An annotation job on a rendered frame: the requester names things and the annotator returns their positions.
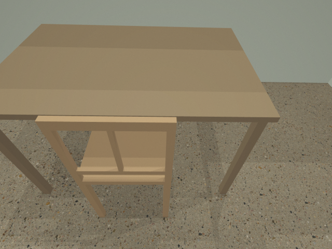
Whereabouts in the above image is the chair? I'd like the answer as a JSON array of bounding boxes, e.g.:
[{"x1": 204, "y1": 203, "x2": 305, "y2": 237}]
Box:
[{"x1": 35, "y1": 116, "x2": 177, "y2": 217}]

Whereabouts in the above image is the table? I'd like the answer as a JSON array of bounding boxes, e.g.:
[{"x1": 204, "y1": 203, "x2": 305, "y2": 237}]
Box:
[{"x1": 0, "y1": 24, "x2": 280, "y2": 194}]

